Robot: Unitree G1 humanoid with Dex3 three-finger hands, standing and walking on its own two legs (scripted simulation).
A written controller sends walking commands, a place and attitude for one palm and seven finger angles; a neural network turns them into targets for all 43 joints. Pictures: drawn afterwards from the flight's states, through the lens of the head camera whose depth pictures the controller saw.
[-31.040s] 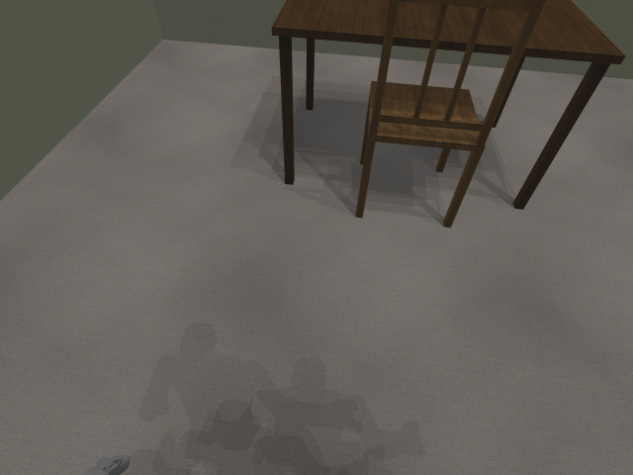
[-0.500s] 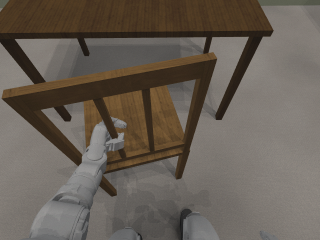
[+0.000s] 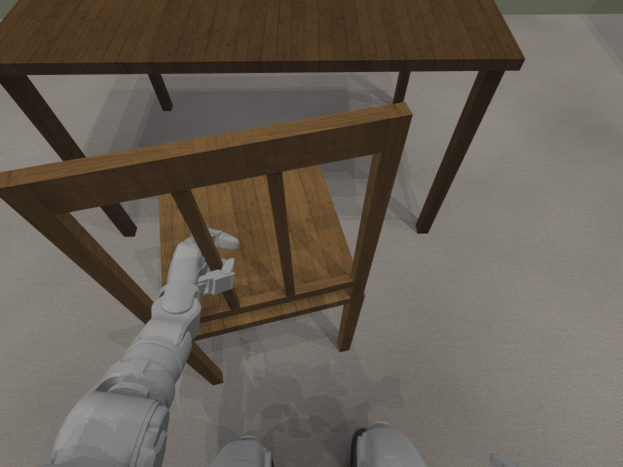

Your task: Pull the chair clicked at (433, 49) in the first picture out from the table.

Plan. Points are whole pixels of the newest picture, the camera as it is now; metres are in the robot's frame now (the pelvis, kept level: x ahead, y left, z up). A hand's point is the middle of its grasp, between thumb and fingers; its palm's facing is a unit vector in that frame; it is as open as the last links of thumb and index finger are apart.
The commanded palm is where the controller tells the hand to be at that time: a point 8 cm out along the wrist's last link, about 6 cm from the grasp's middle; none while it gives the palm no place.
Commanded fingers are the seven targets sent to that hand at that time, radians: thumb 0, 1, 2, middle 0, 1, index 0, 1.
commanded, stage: step backward, pulling the chair out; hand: left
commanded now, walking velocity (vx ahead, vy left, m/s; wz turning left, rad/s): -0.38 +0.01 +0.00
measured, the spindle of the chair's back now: (213, 260) +0.40 +0.16 -0.05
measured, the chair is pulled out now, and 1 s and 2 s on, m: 0.32 0.42 0.57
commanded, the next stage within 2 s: stop walking, hand still on the chair in 1.24 s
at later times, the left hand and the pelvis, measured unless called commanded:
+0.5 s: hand (222, 290) +0.35 +0.14 -0.04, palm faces +0.03 -0.98 -0.21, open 5.3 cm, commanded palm +0.35 +0.19 -0.04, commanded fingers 0.00 0.90 0.90 -0.50 -1.45 -0.50 -1.45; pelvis -0.04 +0.00 +0.01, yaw -2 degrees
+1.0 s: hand (214, 347) +0.26 +0.14 -0.04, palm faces +0.04 -0.97 -0.23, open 5.1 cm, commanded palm +0.27 +0.19 -0.04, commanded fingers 0.00 0.90 0.90 -0.50 -1.45 -0.50 -1.45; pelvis -0.13 +0.00 +0.00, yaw -2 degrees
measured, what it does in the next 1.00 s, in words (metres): walks backwards: right foot, then left foot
